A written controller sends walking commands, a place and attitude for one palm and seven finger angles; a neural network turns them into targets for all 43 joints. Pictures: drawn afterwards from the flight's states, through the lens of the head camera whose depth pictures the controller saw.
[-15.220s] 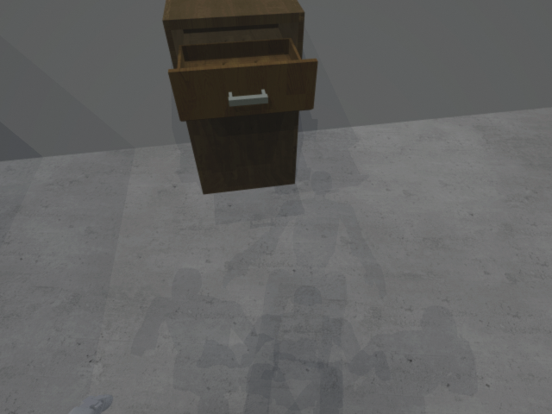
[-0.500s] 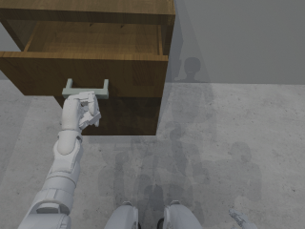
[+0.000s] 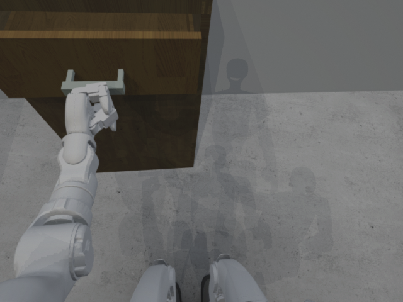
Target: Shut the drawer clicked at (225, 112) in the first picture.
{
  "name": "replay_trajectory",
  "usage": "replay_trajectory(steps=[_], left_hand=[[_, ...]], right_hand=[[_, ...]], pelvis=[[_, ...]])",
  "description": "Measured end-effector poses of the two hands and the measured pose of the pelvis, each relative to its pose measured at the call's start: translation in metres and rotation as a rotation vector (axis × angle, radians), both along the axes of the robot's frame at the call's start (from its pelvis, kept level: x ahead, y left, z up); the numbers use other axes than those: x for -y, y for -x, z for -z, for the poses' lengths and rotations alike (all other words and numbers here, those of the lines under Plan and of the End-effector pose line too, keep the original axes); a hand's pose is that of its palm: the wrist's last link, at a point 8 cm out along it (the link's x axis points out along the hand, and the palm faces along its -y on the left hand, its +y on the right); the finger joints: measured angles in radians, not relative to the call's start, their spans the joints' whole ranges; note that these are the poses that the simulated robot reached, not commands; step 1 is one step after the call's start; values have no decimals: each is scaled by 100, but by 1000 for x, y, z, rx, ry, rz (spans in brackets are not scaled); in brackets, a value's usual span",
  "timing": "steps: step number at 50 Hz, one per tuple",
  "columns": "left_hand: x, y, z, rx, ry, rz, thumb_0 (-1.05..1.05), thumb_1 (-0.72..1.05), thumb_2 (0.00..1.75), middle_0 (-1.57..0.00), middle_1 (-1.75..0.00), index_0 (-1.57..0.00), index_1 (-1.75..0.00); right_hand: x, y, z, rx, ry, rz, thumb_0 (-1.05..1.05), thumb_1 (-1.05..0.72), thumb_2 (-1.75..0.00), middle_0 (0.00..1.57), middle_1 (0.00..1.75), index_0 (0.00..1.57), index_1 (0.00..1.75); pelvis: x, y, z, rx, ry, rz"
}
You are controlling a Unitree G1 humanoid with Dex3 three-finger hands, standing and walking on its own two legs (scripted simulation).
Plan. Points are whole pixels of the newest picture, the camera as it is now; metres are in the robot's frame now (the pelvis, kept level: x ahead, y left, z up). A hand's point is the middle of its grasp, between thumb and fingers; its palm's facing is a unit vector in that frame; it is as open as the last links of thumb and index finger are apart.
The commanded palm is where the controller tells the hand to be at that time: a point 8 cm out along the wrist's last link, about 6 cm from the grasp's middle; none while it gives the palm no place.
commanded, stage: push the drawer shut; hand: left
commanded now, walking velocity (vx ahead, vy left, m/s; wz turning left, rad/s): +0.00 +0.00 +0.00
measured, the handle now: (95, 81) +0.55 +0.19 +0.04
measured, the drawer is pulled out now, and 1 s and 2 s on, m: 0.07 0.00 0.00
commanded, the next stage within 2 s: pull the fist back off the drawer in 0.88 s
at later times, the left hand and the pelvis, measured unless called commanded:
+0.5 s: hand (114, 88) +0.54 +0.15 +0.04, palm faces +0.05 -1.00 -0.04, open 3.2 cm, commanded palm +0.52 +0.19 +0.04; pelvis +0.01 +0.01 +0.00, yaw -1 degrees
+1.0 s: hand (111, 84) +0.55 +0.16 +0.04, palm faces +0.06 -1.00 -0.05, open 2.8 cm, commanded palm +0.57 +0.18 +0.04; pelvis -0.01 +0.00 -0.02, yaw +0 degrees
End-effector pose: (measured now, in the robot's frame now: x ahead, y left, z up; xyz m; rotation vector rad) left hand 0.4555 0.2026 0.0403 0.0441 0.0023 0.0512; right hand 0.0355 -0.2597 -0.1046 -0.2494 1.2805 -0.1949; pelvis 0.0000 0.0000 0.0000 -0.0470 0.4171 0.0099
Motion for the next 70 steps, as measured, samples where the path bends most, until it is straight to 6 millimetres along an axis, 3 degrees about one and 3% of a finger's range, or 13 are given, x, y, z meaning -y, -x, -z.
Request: replay_trajectory(steps=[15,33,51,63,70], left_hand=[[-2,-43,0,-10,2,7,0,81,92,-140,-160,-140,-160],[-2,-69,-3,-11,7,-2,4,81,93,-140,-160,-140,-160],[-12,-73,1,-16,-9,-13,-4,64,100,-140,-160,-140,-160],[-11,-72,-4,-33,-9,-3,2,67,97,-140,-160,-140,-160],[-9,-70,-2,-25,14,1,2,72,93,-140,-160,-140,-160]], right_hand=[[-2,29,-5,-108,17,49,0,-91,-90,20,30,20,30],[-12,44,-7,-179,8,75,0,-91,-90,20,30,20,30],[-3,75,-6,-200,74,48,0,-91,-90,20,30,20,30],[-10,101,-9,-205,58,65,0,-91,-90,20,30,20,30],[-17,101,-7,-213,27,82,0,-91,-90,20,30,20,30]], pelvis=[[-3,-5,3,-45,16,8],[-7,-10,4,-66,32,6],[-3,15,20,-99,57,-24],[-6,24,21,-94,61,-12],[-9,20,19,-90,53,5]])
